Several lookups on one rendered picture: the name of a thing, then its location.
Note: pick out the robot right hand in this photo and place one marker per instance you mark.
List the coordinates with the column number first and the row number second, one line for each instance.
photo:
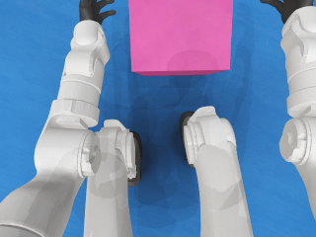
column 287, row 7

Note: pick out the robot left upper arm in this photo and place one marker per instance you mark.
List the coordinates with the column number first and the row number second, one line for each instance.
column 42, row 207

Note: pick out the robot right upper arm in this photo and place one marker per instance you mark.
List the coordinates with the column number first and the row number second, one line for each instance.
column 298, row 146

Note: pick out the carton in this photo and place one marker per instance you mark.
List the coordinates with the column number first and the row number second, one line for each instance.
column 180, row 37

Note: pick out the robot right thigh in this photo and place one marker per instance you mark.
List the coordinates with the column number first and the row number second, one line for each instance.
column 224, row 210

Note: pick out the robot left forearm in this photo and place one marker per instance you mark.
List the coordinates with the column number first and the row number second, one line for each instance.
column 81, row 81

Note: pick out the robot left foot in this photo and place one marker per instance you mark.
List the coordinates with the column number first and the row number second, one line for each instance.
column 133, row 182

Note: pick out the robot left hand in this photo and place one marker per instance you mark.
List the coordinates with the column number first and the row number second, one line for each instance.
column 89, row 10

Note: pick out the robot right forearm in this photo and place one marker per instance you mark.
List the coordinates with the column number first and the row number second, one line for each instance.
column 299, row 46

